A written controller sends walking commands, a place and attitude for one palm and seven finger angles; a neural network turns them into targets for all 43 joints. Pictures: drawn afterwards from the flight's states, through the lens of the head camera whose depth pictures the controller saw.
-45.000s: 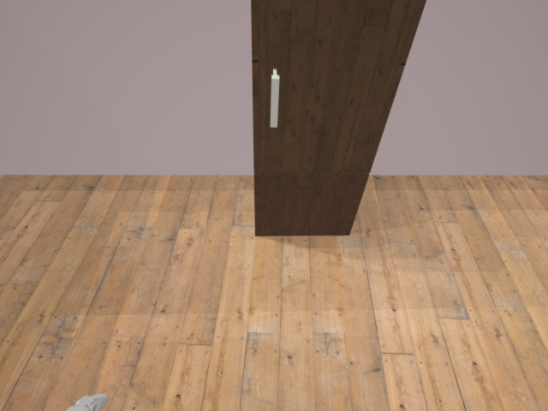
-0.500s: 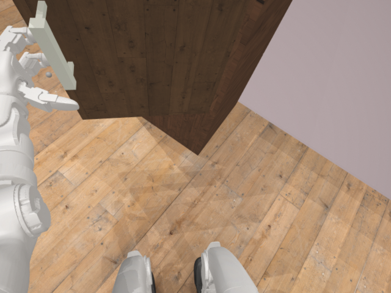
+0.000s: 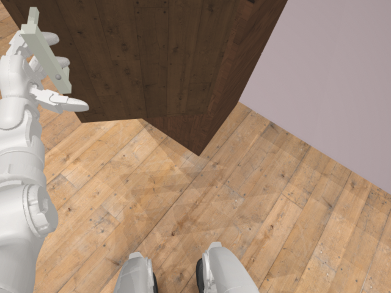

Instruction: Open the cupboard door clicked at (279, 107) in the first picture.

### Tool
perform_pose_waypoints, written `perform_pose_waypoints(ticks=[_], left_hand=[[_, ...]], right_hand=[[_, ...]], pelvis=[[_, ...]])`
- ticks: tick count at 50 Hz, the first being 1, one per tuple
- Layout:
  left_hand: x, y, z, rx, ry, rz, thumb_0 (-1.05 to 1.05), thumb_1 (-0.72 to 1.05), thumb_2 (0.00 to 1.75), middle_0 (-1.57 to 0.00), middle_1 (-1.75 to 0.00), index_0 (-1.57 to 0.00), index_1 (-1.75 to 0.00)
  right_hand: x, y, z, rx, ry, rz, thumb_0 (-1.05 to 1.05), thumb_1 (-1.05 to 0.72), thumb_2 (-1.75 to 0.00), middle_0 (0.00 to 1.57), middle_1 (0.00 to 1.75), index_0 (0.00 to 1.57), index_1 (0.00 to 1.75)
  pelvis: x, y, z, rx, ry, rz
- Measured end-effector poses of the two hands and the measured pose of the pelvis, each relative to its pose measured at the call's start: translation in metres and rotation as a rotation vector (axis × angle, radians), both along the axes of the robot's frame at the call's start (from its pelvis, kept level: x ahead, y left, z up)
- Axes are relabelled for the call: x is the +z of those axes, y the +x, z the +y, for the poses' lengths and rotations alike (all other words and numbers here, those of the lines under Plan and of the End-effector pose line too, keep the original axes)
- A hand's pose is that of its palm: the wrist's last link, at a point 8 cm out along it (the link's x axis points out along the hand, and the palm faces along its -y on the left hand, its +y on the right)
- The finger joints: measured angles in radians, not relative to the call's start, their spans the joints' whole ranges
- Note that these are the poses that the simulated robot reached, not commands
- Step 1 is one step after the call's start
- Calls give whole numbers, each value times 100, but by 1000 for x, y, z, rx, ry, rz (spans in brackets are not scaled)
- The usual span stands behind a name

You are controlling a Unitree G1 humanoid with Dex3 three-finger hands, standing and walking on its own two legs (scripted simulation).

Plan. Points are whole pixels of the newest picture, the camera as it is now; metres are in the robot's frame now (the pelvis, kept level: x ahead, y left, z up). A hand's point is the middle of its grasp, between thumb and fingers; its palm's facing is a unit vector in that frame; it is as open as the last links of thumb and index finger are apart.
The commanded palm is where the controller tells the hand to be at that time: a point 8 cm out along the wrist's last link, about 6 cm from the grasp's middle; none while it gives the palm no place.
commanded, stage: slide the fingers in behind the handle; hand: left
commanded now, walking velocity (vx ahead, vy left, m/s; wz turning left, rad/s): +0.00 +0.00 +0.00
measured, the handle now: (51, 55) +0.58 +0.23 +0.06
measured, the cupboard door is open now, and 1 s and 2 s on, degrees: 43 43 77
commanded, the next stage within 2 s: close the thumb around the handle in 0.14 s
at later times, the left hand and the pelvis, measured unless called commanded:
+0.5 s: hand (54, 78) +0.52 +0.21 +0.06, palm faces +0.05 -1.00 -0.02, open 12.1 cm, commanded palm +0.50 +0.25 +0.06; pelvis +0.00 +0.00 +0.00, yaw +0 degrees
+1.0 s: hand (61, 79) +0.52 +0.21 +0.06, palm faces +0.03 -1.00 +0.01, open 5.8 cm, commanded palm +0.50 +0.25 +0.06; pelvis +0.00 +0.01 +0.00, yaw +0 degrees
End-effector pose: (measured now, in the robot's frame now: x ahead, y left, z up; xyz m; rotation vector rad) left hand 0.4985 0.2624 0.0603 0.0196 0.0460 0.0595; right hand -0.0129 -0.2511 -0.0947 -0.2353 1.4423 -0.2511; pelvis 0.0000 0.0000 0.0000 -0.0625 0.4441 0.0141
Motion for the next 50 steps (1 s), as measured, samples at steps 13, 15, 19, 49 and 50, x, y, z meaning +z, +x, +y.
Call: perform_pose_waypoints(ticks=[13,15,19,49,50], left_hand=[[-3,-3,-4,-15,-11,6,-2,-50,30,-30,-120,-30,-120],[-6,-1,-3,-9,-12,18,-2,-49,30,-30,-120,-30,-120],[-3,0,1,7,-5,-25,-2,-42,33,-31,-121,-30,-121],[-4,-1,-4,-27,-29,-18,2,70,82,-35,-133,-37,-134],[-4,-1,-4,-27,-27,-18,2,70,82,-35,-133,-37,-134]], right_hand=[[1,7,-13,27,-34,-22,0,-91,-90,20,30,20,30],[1,7,-14,27,-42,-28,0,-91,-90,20,30,20,30],[1,6,-14,22,-47,-32,0,-91,-90,20,30,20,30],[2,1,4,4,-24,-27,0,-91,-90,20,30,20,30],[2,1,4,4,-24,-29,0,-91,-90,20,30,20,30]], pelvis=[[-2,-4,-4,12,-1,-1],[-3,-5,-4,11,-2,3],[-5,-6,-3,3,-2,11],[-1,-3,7,-3,-7,-3],[-2,-3,7,-3,-7,-4]])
